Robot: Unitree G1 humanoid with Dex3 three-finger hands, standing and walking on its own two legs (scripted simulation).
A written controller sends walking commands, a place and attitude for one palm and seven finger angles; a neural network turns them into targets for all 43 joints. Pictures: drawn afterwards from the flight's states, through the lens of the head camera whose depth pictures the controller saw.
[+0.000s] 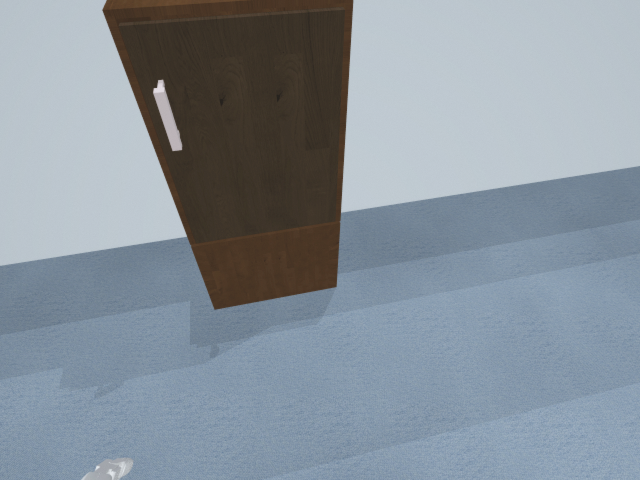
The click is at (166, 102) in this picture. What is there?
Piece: cupboard door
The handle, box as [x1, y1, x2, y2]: [153, 80, 181, 150]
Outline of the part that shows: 158,80 157,87 154,88 153,93 172,150 181,149 179,133 176,128 164,90 164,84 162,80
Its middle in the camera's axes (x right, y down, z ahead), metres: -0.32 -0.26 +0.81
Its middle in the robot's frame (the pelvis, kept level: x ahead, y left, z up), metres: +0.77 +0.36 +0.05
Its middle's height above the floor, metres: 0.82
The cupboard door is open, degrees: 0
